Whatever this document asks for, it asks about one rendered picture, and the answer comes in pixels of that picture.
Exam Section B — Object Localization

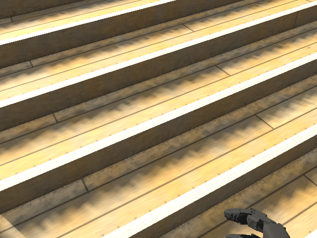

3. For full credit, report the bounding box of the robot right hand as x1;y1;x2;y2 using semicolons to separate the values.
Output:
224;207;290;238

